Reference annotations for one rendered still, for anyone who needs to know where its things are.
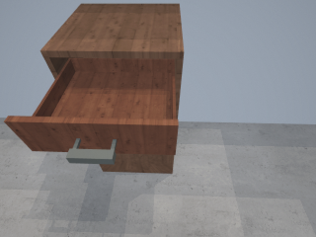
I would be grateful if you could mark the cabinet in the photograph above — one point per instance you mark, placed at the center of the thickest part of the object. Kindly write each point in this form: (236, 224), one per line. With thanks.
(126, 31)

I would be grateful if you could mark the handle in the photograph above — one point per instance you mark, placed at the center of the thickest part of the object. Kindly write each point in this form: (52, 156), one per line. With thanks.
(77, 155)

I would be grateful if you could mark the drawer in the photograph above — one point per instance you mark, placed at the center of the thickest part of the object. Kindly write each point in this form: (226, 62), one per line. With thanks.
(132, 100)

